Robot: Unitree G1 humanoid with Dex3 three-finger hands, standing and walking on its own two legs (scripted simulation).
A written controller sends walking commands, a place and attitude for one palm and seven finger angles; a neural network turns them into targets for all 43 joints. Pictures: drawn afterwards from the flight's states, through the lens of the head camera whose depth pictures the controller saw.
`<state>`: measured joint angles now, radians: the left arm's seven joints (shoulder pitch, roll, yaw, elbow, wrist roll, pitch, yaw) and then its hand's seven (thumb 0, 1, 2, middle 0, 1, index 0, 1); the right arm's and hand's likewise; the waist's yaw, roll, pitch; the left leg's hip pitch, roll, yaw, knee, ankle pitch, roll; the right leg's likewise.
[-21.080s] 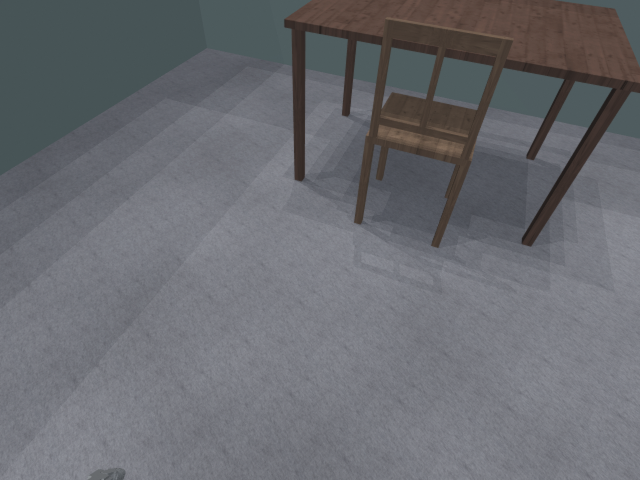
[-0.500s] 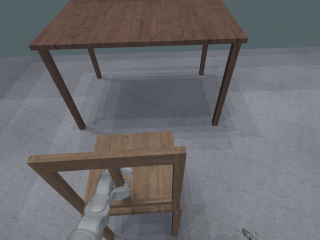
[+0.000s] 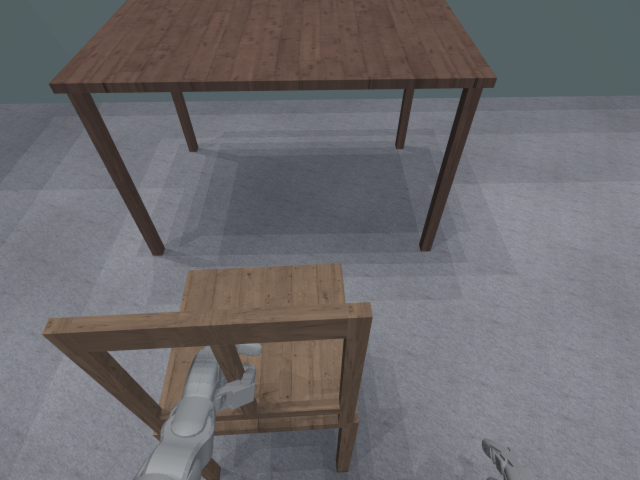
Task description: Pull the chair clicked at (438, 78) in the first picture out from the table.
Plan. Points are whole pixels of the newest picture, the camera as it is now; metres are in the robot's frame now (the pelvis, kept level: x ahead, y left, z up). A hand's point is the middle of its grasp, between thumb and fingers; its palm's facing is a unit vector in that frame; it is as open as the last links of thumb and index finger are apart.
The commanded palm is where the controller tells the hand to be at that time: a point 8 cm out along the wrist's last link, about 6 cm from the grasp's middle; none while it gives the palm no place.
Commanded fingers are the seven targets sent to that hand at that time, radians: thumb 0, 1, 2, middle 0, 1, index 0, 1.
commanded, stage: open the thumb and straighten the fingers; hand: left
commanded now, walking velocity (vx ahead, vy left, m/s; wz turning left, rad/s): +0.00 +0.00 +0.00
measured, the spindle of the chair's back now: (237, 379) +0.28 +0.14 -0.10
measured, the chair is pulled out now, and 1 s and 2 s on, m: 0.63 0.63 0.63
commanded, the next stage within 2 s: draw the fingers out of the gap in 0.72 s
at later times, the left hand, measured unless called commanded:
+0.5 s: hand (239, 382) +0.26 +0.13 -0.07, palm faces -0.01 -0.99 -0.11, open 14.5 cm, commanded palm +0.24 +0.19 -0.05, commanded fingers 0.00 -0.55 0.20 -0.08 -0.22 -0.08 -0.22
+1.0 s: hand (229, 411) +0.23 +0.14 -0.07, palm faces +0.01 -0.99 -0.11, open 17.4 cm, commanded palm +0.20 +0.19 -0.05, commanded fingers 0.00 -0.55 0.20 0.00 0.00 0.00 0.00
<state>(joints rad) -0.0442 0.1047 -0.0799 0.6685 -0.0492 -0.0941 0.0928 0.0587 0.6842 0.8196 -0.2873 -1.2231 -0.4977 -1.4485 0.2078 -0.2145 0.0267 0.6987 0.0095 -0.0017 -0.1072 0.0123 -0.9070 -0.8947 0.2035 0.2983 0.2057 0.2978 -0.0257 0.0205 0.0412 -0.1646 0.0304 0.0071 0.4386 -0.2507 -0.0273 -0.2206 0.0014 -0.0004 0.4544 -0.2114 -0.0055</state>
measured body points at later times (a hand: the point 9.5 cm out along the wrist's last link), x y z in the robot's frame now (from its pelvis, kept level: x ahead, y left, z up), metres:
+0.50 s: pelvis +0.00 +0.01 -0.04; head +0.03 -0.01 +0.41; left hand +0.26 +0.18 -0.06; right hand +0.16 -0.23 -0.13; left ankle -0.01 +0.14 -0.74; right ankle +0.02 -0.11 -0.74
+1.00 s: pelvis +0.01 +0.01 -0.05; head +0.04 +0.00 +0.40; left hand +0.22 +0.19 -0.06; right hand +0.18 -0.23 -0.13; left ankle -0.01 +0.14 -0.74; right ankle +0.02 -0.11 -0.74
